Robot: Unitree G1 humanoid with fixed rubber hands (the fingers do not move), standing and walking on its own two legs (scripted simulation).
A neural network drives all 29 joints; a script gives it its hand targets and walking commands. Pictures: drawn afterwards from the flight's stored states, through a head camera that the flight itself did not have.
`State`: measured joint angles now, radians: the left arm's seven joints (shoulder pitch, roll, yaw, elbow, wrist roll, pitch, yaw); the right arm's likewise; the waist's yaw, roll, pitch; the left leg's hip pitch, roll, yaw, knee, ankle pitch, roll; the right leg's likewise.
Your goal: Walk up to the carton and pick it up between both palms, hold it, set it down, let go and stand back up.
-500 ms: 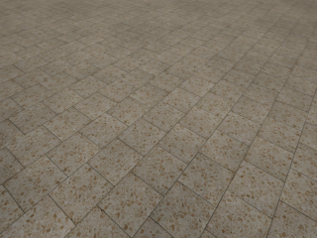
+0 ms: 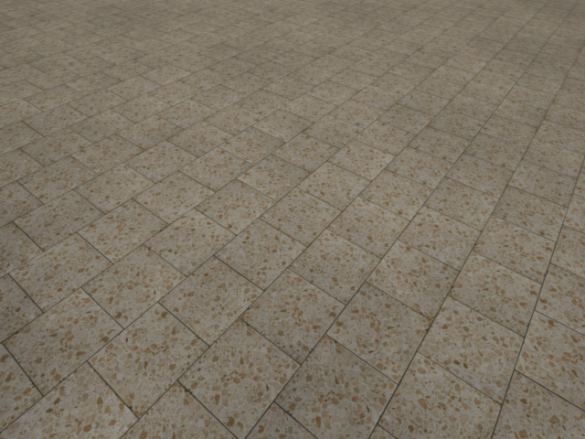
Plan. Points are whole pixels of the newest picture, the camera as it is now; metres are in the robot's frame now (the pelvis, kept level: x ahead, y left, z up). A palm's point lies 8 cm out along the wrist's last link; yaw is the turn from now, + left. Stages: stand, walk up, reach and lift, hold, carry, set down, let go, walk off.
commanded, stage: stand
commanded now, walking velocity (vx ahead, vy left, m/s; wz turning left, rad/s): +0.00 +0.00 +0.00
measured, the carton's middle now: out of the picture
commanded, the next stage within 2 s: none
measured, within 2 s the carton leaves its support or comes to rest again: neither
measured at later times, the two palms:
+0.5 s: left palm out of the picture +0.08 +0.25 -0.10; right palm out of the picture +0.08 -0.25 -0.10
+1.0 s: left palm out of the picture +0.07 +0.25 -0.11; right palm out of the picture +0.07 -0.25 -0.10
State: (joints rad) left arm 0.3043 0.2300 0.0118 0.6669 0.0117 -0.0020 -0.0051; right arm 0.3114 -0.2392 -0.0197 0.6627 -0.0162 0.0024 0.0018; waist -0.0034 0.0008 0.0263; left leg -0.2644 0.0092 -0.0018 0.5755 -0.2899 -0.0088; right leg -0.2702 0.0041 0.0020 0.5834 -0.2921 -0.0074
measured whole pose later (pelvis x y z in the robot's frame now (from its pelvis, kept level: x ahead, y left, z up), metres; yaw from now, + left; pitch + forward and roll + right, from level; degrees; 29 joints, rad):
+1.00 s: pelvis +0.00 +0.00 +0.00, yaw +0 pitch -1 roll +0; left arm 0.33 0.24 0.00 0.72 0.01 0.00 0.00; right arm 0.33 -0.25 -0.01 0.72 -0.01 0.00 0.00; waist 0.00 0.00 0.03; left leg -0.24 0.01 0.00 0.54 -0.27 -0.01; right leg -0.25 0.00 0.00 0.54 -0.27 -0.01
